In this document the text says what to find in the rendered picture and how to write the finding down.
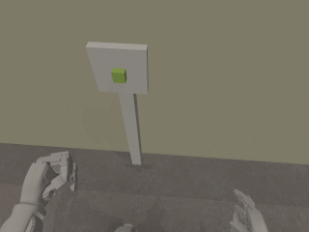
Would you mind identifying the panel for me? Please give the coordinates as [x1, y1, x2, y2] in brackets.
[85, 42, 149, 165]

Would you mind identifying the robot left hand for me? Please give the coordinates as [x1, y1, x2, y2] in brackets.
[19, 151, 78, 208]

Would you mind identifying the left robot forearm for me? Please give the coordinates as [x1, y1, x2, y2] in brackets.
[0, 202, 46, 232]

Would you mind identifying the robot right hand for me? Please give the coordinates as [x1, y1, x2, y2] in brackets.
[230, 189, 269, 232]

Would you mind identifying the button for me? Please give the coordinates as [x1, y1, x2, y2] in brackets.
[111, 68, 127, 83]

